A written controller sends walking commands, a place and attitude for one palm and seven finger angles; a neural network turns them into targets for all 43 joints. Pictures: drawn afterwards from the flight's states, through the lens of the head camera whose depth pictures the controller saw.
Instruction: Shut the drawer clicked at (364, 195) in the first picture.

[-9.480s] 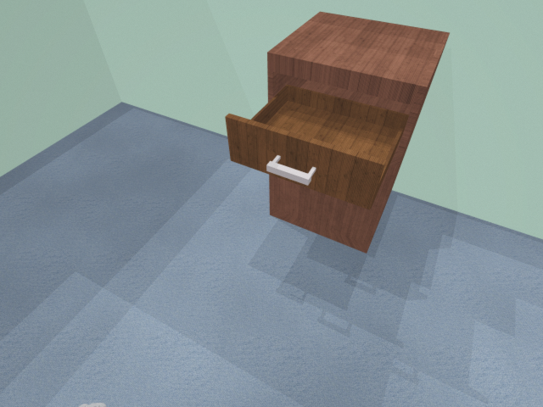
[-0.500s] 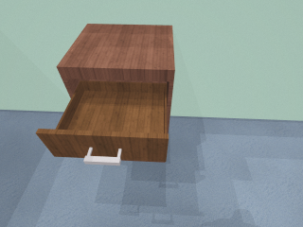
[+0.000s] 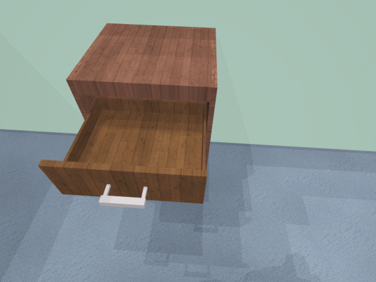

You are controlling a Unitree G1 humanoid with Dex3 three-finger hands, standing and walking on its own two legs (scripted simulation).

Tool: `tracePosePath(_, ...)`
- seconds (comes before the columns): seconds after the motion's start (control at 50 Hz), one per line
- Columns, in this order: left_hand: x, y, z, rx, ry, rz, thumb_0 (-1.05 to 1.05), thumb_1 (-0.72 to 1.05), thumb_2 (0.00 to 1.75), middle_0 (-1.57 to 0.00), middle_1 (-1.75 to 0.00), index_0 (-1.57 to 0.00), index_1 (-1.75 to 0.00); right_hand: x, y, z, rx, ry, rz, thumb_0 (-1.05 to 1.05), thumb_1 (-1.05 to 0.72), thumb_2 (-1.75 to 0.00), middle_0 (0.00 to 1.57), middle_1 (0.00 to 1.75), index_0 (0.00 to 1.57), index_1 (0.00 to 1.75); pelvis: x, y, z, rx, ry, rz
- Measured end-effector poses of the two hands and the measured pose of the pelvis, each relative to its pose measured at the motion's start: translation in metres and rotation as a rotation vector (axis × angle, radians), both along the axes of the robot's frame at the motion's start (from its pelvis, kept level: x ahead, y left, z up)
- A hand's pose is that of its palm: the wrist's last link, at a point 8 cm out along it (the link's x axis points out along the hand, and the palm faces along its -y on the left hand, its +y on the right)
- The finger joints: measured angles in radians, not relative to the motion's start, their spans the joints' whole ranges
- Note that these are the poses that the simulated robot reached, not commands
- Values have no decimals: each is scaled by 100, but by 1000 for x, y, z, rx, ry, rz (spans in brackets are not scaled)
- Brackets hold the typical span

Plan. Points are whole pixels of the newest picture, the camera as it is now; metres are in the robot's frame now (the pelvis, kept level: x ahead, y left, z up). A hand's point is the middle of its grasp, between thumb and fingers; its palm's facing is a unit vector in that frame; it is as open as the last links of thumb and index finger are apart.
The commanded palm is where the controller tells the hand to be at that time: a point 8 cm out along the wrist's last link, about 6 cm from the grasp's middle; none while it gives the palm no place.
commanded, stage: look again from close up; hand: left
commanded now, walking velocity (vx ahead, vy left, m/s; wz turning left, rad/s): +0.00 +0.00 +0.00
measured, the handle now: (124, 195) +0.35 +0.21 -0.11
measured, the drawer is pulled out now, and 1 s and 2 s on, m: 0.30 0.30 0.30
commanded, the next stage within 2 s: shuffle to correct the standing spot in 0.26 s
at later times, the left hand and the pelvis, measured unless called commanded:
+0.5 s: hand out of the picture -0.01 +0.15 -0.18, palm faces +0.04 -0.98 -0.18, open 7.4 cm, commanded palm none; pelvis +0.01 -0.01 +0.00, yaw +1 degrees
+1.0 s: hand out of the picture +0.03 +0.18 -0.18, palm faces +0.05 -0.98 -0.20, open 7.3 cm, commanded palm none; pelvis +0.03 +0.01 +0.00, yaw +1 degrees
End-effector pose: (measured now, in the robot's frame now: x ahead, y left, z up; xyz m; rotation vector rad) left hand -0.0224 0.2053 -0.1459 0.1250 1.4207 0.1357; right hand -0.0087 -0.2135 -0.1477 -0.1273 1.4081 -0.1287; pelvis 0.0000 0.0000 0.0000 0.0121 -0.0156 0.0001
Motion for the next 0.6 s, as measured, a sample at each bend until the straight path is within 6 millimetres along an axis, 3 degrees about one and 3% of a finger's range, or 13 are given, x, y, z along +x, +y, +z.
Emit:
tracePosePath(0.28, 12, -5, 2, 11, -22, 1, 1, 91, 89, -20, -30, -20, -30, 6, -10, 2, -4, 2, -1, 1, -92, -90, 19, 30, 20, 30, 7, -10, 2, 2, -1, 4)
tracePosePath(0.6, 2, -6, -3, 2, 13, 47, 1, 91, 89, -20, -30, -20, -30, 11, -12, -2, -2, 41, 26, 0, -91, -90, 19, 30, 20, 30, 20, -10, -3, -10, -3, 23)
